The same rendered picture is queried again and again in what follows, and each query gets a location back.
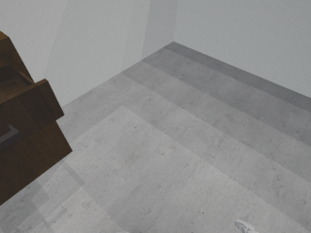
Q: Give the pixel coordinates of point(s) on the robot right hand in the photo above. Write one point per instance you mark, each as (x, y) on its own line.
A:
(245, 227)

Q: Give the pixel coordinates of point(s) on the handle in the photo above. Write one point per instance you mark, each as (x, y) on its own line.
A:
(9, 137)

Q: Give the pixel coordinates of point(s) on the drawer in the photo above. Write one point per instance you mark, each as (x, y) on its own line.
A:
(27, 106)

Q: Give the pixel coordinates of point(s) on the cabinet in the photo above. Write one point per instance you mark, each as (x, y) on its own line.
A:
(28, 160)

